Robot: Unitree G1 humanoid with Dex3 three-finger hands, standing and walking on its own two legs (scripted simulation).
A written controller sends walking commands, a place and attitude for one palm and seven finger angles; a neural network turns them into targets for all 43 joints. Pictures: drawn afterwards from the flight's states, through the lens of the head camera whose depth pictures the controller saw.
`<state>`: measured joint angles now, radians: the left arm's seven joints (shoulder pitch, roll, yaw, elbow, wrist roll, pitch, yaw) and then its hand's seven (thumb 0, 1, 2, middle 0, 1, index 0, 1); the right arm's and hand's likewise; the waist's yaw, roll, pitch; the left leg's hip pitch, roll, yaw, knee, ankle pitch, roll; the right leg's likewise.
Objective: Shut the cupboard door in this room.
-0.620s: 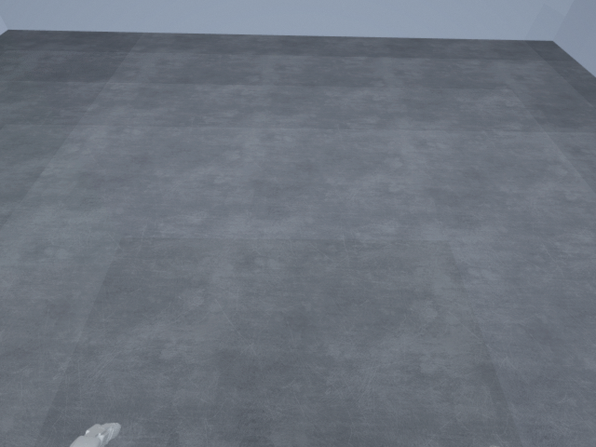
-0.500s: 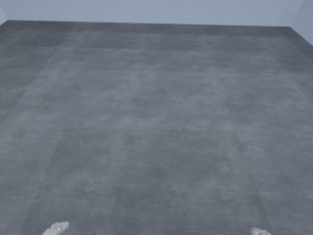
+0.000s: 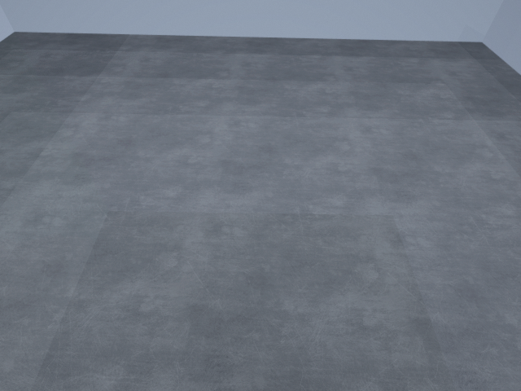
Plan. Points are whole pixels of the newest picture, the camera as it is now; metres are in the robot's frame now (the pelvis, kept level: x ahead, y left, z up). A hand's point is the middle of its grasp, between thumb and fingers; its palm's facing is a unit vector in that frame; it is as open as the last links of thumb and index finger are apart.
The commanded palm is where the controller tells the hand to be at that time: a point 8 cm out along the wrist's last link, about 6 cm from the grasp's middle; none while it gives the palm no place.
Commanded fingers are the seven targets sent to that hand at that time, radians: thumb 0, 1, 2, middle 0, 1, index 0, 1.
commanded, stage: stand and wait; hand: left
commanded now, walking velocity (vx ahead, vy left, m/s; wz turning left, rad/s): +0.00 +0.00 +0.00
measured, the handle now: out of the picture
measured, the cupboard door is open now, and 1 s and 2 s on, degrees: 85 85 85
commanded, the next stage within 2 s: turn or walk to find it in 0.28 s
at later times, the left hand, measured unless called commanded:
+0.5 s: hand out of the picture +0.06 +0.23 -0.16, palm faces +0.02 -0.95 -0.32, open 7.4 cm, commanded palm none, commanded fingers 0.00 0.90 0.90 -0.20 -0.30 -0.20 -0.30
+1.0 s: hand out of the picture +0.00 +0.20 -0.16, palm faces +0.23 -0.93 -0.29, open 7.4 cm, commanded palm none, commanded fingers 0.00 0.90 0.90 -0.20 -0.30 -0.20 -0.30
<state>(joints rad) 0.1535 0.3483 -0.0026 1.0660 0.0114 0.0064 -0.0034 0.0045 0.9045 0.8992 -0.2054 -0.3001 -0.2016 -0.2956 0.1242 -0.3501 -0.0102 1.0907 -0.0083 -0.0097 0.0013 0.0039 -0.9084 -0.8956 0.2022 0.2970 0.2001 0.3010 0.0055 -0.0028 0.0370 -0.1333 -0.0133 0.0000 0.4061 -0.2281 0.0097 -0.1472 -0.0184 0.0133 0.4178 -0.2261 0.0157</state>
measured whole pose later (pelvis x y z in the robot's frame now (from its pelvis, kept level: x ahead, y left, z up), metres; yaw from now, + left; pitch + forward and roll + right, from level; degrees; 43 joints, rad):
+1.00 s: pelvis -0.05 -0.02 -0.01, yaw +13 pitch +0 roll +0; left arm 0.17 0.21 0.04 0.91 0.01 0.02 0.03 0.00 0.91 0.90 -0.20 -0.30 -0.20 -0.30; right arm 0.24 -0.23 -0.07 0.97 -0.01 0.05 0.00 0.00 -0.91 -0.90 0.20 0.30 0.20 0.30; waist -0.02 0.05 0.05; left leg -0.40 -0.09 -0.19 0.59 -0.23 -0.02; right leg -0.23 0.01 -0.01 0.53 -0.32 0.01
